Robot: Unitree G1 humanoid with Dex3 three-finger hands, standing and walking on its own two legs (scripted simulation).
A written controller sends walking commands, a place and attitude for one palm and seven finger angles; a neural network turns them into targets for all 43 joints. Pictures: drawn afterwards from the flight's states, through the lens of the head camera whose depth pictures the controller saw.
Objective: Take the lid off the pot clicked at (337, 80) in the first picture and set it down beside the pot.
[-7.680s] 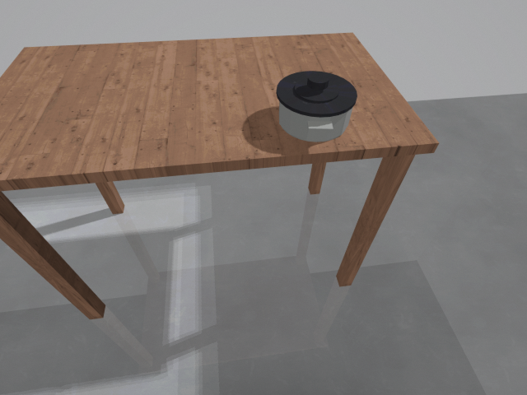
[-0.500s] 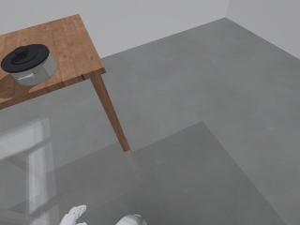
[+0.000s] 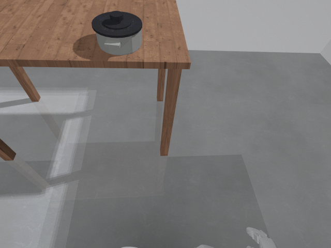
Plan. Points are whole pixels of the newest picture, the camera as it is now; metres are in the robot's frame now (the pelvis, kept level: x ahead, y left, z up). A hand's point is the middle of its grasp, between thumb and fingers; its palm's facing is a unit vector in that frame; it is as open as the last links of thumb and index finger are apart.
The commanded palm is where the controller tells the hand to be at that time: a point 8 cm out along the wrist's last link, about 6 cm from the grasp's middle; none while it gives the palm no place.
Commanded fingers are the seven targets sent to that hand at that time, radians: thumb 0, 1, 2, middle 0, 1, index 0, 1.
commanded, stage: turn to face it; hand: left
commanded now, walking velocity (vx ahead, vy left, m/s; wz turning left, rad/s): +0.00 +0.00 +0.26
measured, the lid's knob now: (116, 16) +0.80 +0.28 +0.12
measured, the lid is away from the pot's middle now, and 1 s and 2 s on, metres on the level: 0.00 0.00 0.00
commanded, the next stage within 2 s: take the last steps up to it in 0.04 s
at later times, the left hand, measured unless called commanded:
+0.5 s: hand out of the picture +0.05 +0.16 -0.14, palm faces +0.13 -0.96 -0.25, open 7.3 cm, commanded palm none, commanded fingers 0.00 0.90 0.90 -0.20 -0.30 -0.20 -0.30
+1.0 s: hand out of the picture +0.10 +0.19 -0.17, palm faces +0.22 -0.96 -0.16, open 7.3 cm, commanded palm none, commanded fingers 0.00 0.90 0.90 -0.20 -0.30 -0.20 -0.30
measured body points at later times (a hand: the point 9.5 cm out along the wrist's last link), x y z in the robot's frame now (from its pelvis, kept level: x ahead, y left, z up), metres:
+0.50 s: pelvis +0.04 -0.03 +0.01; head +0.04 -0.07 +0.46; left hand +0.04 +0.21 -0.12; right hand +0.04 -0.27 -0.16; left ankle +0.02 +0.10 -0.67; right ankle +0.01 -0.12 -0.73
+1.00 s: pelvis +0.20 +0.05 +0.00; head +0.23 +0.06 +0.45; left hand +0.09 +0.24 -0.16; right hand +0.33 -0.15 -0.15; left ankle +0.22 +0.13 -0.73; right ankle +0.11 -0.09 -0.64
